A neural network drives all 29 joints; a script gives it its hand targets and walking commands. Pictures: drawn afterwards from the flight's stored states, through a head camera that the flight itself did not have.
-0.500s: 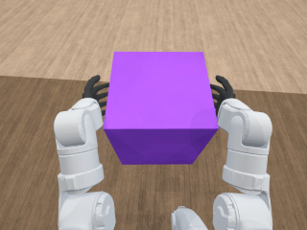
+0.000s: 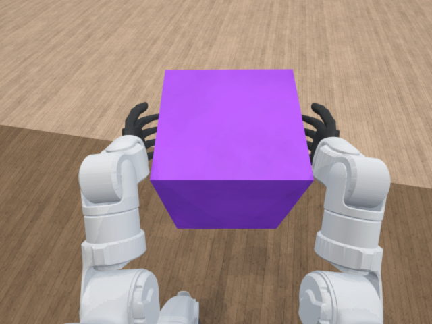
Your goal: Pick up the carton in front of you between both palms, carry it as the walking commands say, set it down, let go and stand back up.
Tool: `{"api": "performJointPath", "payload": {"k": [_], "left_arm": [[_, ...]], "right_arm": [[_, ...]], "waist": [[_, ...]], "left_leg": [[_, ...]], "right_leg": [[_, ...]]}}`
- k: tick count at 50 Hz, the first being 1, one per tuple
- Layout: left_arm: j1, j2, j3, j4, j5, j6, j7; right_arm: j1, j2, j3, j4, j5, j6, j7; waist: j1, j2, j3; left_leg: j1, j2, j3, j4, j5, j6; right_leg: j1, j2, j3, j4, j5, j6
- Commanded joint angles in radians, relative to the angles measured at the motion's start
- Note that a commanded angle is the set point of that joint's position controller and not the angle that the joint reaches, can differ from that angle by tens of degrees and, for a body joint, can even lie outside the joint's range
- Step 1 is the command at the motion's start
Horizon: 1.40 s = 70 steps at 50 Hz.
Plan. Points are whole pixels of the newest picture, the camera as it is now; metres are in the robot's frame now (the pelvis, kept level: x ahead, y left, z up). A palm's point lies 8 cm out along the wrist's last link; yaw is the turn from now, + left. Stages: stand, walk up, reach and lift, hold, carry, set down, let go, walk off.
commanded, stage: carry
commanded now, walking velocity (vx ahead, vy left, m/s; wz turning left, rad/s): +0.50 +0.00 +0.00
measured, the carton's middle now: (227, 159) +0.39 +0.02 +0.09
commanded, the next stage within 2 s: none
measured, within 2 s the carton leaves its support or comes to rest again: neither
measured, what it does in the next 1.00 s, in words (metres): climbs: left foot, then right foot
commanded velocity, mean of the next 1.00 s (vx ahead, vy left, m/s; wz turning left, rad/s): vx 0.50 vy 0.00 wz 0.00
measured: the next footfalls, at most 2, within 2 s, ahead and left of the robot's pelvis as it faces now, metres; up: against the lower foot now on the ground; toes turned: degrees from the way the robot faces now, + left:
left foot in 0.12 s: +0.25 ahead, +0.11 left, +0.02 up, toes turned +5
right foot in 0.56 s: +0.52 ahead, -0.08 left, +0.04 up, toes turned -6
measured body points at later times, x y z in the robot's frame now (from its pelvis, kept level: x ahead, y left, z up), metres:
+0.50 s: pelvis +0.30 +0.02 +0.02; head +0.31 +0.03 +0.47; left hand +0.67 +0.17 +0.17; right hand +0.66 -0.14 +0.18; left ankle +0.21 +0.11 -0.72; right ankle +0.43 -0.10 -0.67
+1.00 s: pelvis +0.59 +0.02 +0.03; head +0.60 +0.02 +0.48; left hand +0.96 +0.18 +0.19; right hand +0.96 -0.13 +0.19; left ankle +0.73 +0.12 -0.68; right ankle +0.48 -0.08 -0.70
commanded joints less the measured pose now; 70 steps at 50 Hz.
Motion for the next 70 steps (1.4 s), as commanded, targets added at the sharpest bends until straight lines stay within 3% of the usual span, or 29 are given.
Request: {"api": "performJointPath", "payload": {"k": [1, 3, 5, 6, 7, 8, 10, 11, 13, 19, 24, 26, 28, 29, 30, 31, 33, 34, 36, 42, 47, 50, 51, 52, 53, 56, 58, 64, 70], "left_arm": [[-0.616, -0.791, -0.642, -0.044, -0.298, 0.024, -0.116], [-0.604, -0.785, -0.624, -0.01, -0.275, 0.032, -0.117], [-0.6, -0.787, -0.611, 0.015, -0.258, 0.036, -0.115], [-0.609, -0.781, -0.605, 0.024, -0.247, 0.037, -0.114], [-0.596, -0.795, -0.588, 0.033, -0.241, 0.041, -0.112], [-0.641, -0.794, -0.586, 0.023, -0.232, 0.038, -0.109], [-0.668, -0.844, -0.577, 0.011, -0.222, 0.024, -0.101], [-0.666, -0.861, -0.573, 0.005, -0.212, 0.016, -0.098], [-0.65, -0.875, -0.581, -0.007, -0.194, 0.002, -0.093], [-0.603, -0.796, -0.608, -0.059, -0.174, -0.001, -0.073], [-0.576, -0.755, -0.6, -0.016, -0.184, 0.032, -0.077], [-0.575, -0.754, -0.591, 0.015, -0.189, 0.041, -0.083], [-0.566, -0.761, -0.579, 0.059, -0.194, 0.043, -0.089], [-0.533, -0.764, -0.563, 0.081, -0.192, 0.041, -0.093], [-0.569, -0.758, -0.566, 0.08, -0.195, 0.033, -0.092], [-0.587, -0.8, -0.574, 0.066, -0.22, 0.03, -0.099], [-0.695, -0.89, -0.635, -0.018, -0.287, 0.012, -0.118], [-0.748, -0.926, -0.661, -0.055, -0.317, 0.001, -0.127], [-0.789, -0.955, -0.694, -0.098, -0.356, -0.015, -0.138], [-0.688, -0.851, -0.677, -0.1, -0.342, -0.008, -0.127], [-0.615, -0.785, -0.631, -0.027, -0.286, 0.026, -0.117], [-0.598, -0.778, -0.603, 0.023, -0.255, 0.039, -0.114], [-0.601, -0.773, -0.596, 0.037, -0.244, 0.041, -0.113], [-0.593, -0.787, -0.582, 0.047, -0.239, 0.045, -0.112], [-0.631, -0.789, -0.576, 0.039, -0.23, 0.043, -0.11], [-0.681, -0.868, -0.57, 0.017, -0.215, 0.019, -0.102], [-0.669, -0.888, -0.578, 0.005, -0.199, 0.004, -0.098], [-0.618, -0.815, -0.61, -0.046, -0.18, -0.002, -0.079], [-0.589, -0.77, -0.6, 0.003, -0.193, 0.035, -0.084]], "right_arm": [[-0.561, 0.732, 0.62, 0.045, 0.218, 0.013, 0.051], [-0.565, 0.739, 0.618, 0.072, 0.228, 0.021, 0.06], [-0.566, 0.747, 0.608, 0.11, 0.24, 0.021, 0.068], [-0.543, 0.748, 0.595, 0.136, 0.243, 0.018, 0.07], [-0.55, 0.731, 0.582, 0.141, 0.242, 0.012, 0.067], [-0.572, 0.769, 0.591, 0.134, 0.252, 0.008, 0.071], [-0.68, 0.862, 0.649, 0.054, 0.324, -0.003, 0.089], [-0.737, 0.898, 0.68, 0.013, 0.361, -0.013, 0.098], [-0.781, 0.932, 0.713, -0.027, 0.401, -0.031, 0.109], [-0.682, 0.833, 0.698, -0.047, 0.391, -0.03, 0.099], [-0.599, 0.763, 0.648, 0.03, 0.331, 0.002, 0.089], [-0.589, 0.755, 0.629, 0.061, 0.311, 0.01, 0.087], [-0.576, 0.758, 0.616, 0.094, 0.298, 0.017, 0.087], [-0.6, 0.758, 0.612, 0.093, 0.292, 0.02, 0.087], [-0.605, 0.785, 0.604, 0.084, 0.286, 0.021, 0.087], [-0.655, 0.788, 0.609, 0.079, 0.285, 0.018, 0.085], [-0.676, 0.842, 0.613, 0.065, 0.276, 0.002, 0.081], [-0.677, 0.859, 0.609, 0.063, 0.266, -0.006, 0.08], [-0.66, 0.866, 0.617, 0.048, 0.247, -0.02, 0.074], [-0.596, 0.776, 0.628, 0.01, 0.221, -0.018, 0.052], [-0.579, 0.741, 0.63, 0.05, 0.239, 0.015, 0.058], [-0.576, 0.746, 0.611, 0.111, 0.25, 0.024, 0.069], [-0.551, 0.745, 0.595, 0.143, 0.252, 0.022, 0.071], [-0.552, 0.728, 0.576, 0.153, 0.246, 0.018, 0.069], [-0.574, 0.765, 0.584, 0.153, 0.255, 0.013, 0.073], [-0.745, 0.907, 0.671, 0.032, 0.361, -0.011, 0.101], [-0.799, 0.947, 0.707, -0.012, 0.403, -0.03, 0.113], [-0.697, 0.849, 0.696, -0.035, 0.391, -0.031, 0.103], [-0.607, 0.768, 0.639, 0.046, 0.324, 0.005, 0.091]], "waist": [[-0.002, -0.156, -0.349], [-0.016, -0.175, -0.33], [-0.099, -0.129, -0.406], [-0.155, -0.032, -0.493], [-0.149, 0.231, -0.538], [-0.154, 0.295, -0.502], [-0.143, 0.075, -0.459], [-0.13, 0.02, -0.434], [-0.107, 0.06, -0.437], [-0.129, 0.084, -0.409], [-0.133, 0.132, -0.332], [-0.107, 0.161, -0.326], [-0.016, 0.115, -0.435], [0.03, 0.0, -0.514], [0.0, -0.308, -0.541], [0.007, -0.301, -0.492], [0.01, -0.076, -0.455], [0.0, -0.044, -0.436], [-0.019, -0.085, -0.449], [-0.007, -0.11, -0.403], [-0.005, -0.16, -0.331], [-0.093, -0.139, -0.393], [-0.148, -0.054, -0.487], [-0.148, 0.193, -0.553], [-0.16, 0.308, -0.512], [-0.133, 0.023, -0.436], [-0.105, 0.055, -0.436], [-0.127, 0.08, -0.412], [-0.135, 0.136, -0.318]], "left_leg": [[0.063, -0.035, 0.079, -0.188, 0.075, 0.004], [0.172, -0.077, 0.136, -0.288, 0.069, 0.024], [0.505, -0.135, 0.205, -0.396, 0.101, 0.05], [0.761, -0.028, 0.035, -0.393, 0.023, 0.072], [0.928, 0.254, -0.526, -0.514, -0.044, 0.197], [1.002, 0.294, -0.717, -0.58, 0.096, 0.266], [0.924, 0.263, -0.532, -0.49, 0.236, 0.248], [0.855, 0.24, -0.446, -0.494, 0.251, 0.214], [0.792, 0.213, -0.356, -0.531, 0.197, 0.183], [0.842, 0.194, -0.223, -0.575, 0.28, 0.219], [0.812, 0.144, -0.085, -0.555, 0.491, 0.16], [0.786, 0.133, -0.029, -0.482, 0.671, 0.119], [0.651, 0.097, 0.066, -0.203, 0.772, 0.045], [0.466, 0.06, 0.08, 0.021, 0.458, 0.008], [0.124, -0.107, 0.045, 0.265, -0.044, -0.025], [-0.039, -0.112, -0.055, 0.436, -0.2, 0.002], [-0.089, -0.044, -0.083, 0.492, -0.147, 0.033], [-0.081, -0.015, -0.085, 0.44, -0.12, 0.037], [-0.046, -0.004, -0.07, 0.366, -0.087, 0.031], [-0.071, 0.011, 0.0, 0.062, -0.008, -0.009], [0.085, -0.043, 0.105, -0.232, 0.086, 0.014], [0.456, -0.135, 0.213, -0.397, 0.105, 0.05], [0.726, -0.056, 0.086, -0.385, 0.055, 0.068], [0.92, 0.236, -0.45, -0.481, -0.04, 0.186], [1.014, 0.295, -0.719, -0.589, 0.089, 0.269], [0.861, 0.246, -0.453, -0.502, 0.238, 0.217], [0.788, 0.216, -0.354, -0.538, 0.175, 0.182], [0.846, 0.198, -0.225, -0.58, 0.261, 0.219], [0.818, 0.139, -0.065, -0.564, 0.519, 0.146]], "right_leg": [[0.298, -0.21, 0.157, -0.087, 0.502, -0.134], [0.27, -0.204, 0.114, -0.042, 0.594, -0.1], [0.167, -0.163, 0.011, 0.197, 0.744, -0.037], [0.006, -0.136, -0.014, 0.408, 0.54, 0.011], [-0.288, -0.006, -0.008, 0.68, 0.202, 0.061], [-0.498, 0.068, 0.078, 0.854, -0.12, 0.049], [-0.572, -0.019, 0.127, 0.966, -0.087, 0.013], [-0.561, -0.051, 0.14, 0.912, -0.043, 0.01], [-0.516, -0.067, 0.129, 0.831, -0.001, 0.014], [-0.595, -0.083, 0.065, 0.593, 0.071, 0.045], [-0.445, -0.032, -0.037, 0.276, 0.165, 0.027], [-0.306, 0.024, -0.099, 0.171, 0.151, 0.006], [0.093, 0.062, -0.124, 0.067, 0.192, -0.027], [0.326, -0.112, 0.155, 0.034, 0.025, -0.056], [0.517, -0.35, 0.689, -0.078, 0.081, -0.2], [0.536, -0.355, 0.754, -0.108, 0.178, -0.244], [0.452, -0.322, 0.559, -0.029, 0.356, -0.22], [0.391, -0.303, 0.489, -0.038, 0.356, -0.188], [0.344, -0.275, 0.409, -0.068, 0.29, -0.158], [0.332, -0.25, 0.259, -0.11, 0.358, -0.186], [0.306, -0.207, 0.131, -0.079, 0.546, -0.122], [0.203, -0.168, 0.008, 0.182, 0.78, -0.043], [0.051, -0.143, -0.017, 0.38, 0.611, 0.004], [-0.23, -0.037, -0.016, 0.66, 0.287, 0.06], [-0.487, 0.08, 0.062, 0.84, -0.116, 0.058], [-0.555, -0.05, 0.14, 0.918, -0.041, 0.012], [-0.509, -0.071, 0.132, 0.833, 0.003, 0.013], [-0.605, -0.087, 0.068, 0.619, 0.074, 0.048], [-0.426, -0.027, -0.053, 0.237, 0.186, 0.028]]}}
